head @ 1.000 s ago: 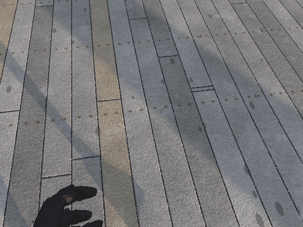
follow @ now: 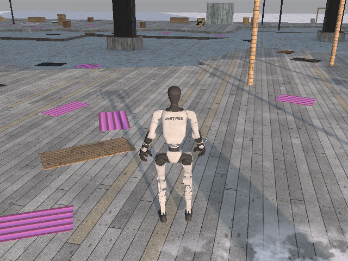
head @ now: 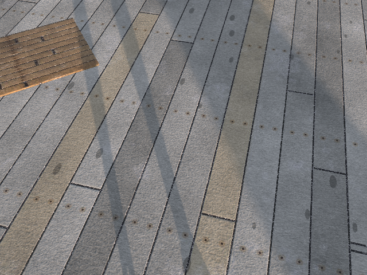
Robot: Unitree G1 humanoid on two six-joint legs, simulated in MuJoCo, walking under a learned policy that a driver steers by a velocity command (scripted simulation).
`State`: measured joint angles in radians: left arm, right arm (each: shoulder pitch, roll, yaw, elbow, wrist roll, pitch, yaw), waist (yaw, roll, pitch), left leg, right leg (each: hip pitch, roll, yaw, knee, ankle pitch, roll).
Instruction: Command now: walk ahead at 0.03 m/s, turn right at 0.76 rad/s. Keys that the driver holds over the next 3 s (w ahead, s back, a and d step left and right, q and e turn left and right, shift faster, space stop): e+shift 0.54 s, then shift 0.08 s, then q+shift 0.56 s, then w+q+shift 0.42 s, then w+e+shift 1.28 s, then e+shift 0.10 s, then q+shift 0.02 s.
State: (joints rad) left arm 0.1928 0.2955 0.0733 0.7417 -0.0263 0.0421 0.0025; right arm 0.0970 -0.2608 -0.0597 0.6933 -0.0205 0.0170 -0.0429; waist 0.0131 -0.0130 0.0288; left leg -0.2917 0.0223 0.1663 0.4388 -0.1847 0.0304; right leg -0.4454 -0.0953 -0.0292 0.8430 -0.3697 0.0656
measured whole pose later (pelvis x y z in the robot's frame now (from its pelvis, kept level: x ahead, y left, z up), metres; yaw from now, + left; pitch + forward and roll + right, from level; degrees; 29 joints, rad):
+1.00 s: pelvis +0.06 -0.06 +0.00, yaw -26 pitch +2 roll +0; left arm 0.18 0.26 0.06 0.64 0.03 0.01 0.03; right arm 0.22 -0.32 -0.10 0.71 0.03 0.03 -0.02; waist -0.03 0.03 0.04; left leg -0.50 -0.05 -0.10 0.94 -0.46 -0.05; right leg -0.21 0.02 0.02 0.45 -0.28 -0.01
